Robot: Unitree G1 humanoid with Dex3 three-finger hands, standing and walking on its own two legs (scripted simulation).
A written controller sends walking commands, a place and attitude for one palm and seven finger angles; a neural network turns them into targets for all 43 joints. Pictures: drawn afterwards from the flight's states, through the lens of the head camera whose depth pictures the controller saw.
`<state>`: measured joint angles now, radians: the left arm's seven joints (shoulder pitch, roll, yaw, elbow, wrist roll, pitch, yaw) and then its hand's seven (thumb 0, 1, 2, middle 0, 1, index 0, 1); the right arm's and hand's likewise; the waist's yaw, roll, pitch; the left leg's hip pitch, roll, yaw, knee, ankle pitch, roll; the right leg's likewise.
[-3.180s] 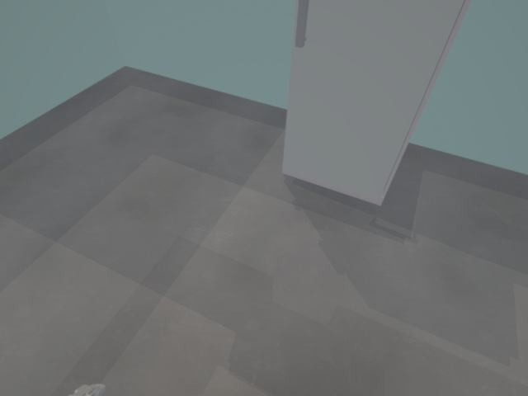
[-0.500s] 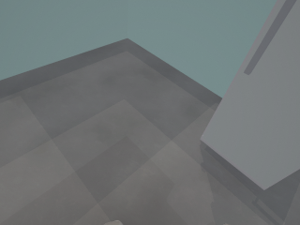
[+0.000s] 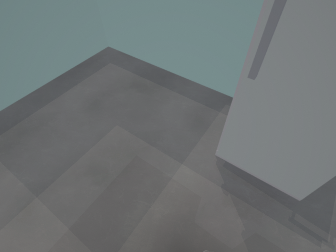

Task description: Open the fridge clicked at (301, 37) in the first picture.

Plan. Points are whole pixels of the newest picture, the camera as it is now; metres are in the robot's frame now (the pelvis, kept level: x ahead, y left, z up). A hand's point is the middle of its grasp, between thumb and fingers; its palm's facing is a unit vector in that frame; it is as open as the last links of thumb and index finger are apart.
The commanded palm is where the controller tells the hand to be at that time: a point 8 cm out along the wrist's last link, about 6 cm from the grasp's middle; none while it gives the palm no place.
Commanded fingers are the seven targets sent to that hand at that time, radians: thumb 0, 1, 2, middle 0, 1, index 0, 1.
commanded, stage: turn to face it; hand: left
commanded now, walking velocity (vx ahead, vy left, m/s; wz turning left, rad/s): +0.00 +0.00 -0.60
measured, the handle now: (270, 30) +0.72 -0.28 +0.17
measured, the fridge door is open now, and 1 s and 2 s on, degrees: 0 0 0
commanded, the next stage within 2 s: take the last steps up to it in 0.82 s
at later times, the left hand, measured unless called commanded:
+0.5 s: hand (92, 237) +0.18 +0.23 -0.16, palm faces -0.19 -0.96 -0.20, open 7.3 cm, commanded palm none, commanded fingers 0.00 0.90 0.90 -0.20 -0.30 -0.20 -0.30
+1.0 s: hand (129, 221) +0.22 +0.13 -0.14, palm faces -0.46 -0.85 -0.24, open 7.3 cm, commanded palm none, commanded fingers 0.00 0.90 0.90 -0.20 -0.30 -0.20 -0.30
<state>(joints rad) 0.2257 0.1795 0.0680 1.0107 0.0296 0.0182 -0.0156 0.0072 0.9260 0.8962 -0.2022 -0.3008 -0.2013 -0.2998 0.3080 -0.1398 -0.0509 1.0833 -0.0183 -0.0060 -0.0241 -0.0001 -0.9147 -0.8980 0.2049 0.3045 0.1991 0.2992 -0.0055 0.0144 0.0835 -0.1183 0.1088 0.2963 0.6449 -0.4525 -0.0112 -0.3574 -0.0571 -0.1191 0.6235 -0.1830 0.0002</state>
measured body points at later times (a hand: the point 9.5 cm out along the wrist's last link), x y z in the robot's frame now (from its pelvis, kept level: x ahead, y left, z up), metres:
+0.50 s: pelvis +0.04 +0.04 +0.02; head +0.08 +0.07 +0.46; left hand +0.19 +0.28 -0.14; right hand +0.09 -0.23 -0.10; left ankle +0.06 +0.14 -0.72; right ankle +0.02 -0.09 -0.66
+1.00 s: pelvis +0.04 +0.01 +0.01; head +0.06 -0.02 +0.46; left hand +0.24 +0.17 -0.12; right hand -0.08 -0.21 -0.15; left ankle +0.08 +0.15 -0.66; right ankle -0.01 -0.08 -0.72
